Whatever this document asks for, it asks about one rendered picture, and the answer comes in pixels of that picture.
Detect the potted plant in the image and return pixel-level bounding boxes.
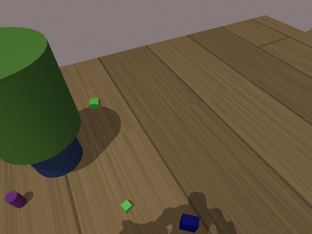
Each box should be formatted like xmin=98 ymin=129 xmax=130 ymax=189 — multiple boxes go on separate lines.
xmin=0 ymin=27 xmax=83 ymax=178

